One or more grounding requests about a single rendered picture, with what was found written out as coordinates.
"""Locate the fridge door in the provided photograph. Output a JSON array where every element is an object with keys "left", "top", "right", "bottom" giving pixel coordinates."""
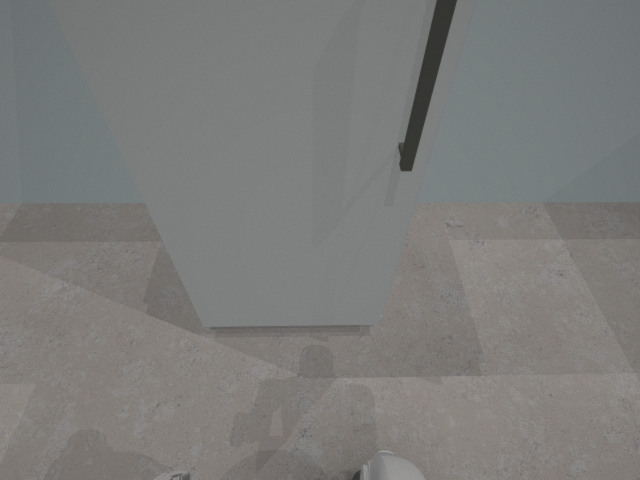
[{"left": 49, "top": 0, "right": 475, "bottom": 327}]

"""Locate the right robot thigh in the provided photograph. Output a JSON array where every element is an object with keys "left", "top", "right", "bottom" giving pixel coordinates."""
[{"left": 360, "top": 456, "right": 426, "bottom": 480}]

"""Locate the right robot shin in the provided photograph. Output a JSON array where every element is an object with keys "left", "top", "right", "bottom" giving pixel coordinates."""
[{"left": 372, "top": 451, "right": 395, "bottom": 460}]

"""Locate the handle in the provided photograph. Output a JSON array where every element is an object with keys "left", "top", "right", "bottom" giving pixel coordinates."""
[{"left": 398, "top": 0, "right": 457, "bottom": 171}]

